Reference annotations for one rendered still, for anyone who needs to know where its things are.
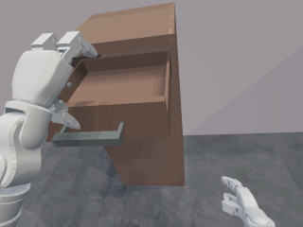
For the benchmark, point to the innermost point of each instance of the right robot forearm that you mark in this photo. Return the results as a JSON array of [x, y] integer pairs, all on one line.
[[255, 217]]

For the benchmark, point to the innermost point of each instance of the handle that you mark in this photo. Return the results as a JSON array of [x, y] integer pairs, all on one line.
[[88, 138]]

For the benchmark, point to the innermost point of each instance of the cabinet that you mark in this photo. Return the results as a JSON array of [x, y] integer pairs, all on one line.
[[132, 31]]

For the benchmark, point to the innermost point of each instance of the right robot hand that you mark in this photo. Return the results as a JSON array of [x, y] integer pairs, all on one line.
[[244, 199]]

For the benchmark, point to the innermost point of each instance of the drawer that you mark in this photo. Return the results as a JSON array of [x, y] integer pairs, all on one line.
[[132, 88]]

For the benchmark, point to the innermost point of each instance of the left robot hand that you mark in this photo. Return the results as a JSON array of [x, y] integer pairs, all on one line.
[[42, 72]]

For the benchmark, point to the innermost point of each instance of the left robot forearm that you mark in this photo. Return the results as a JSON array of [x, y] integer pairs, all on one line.
[[23, 131]]

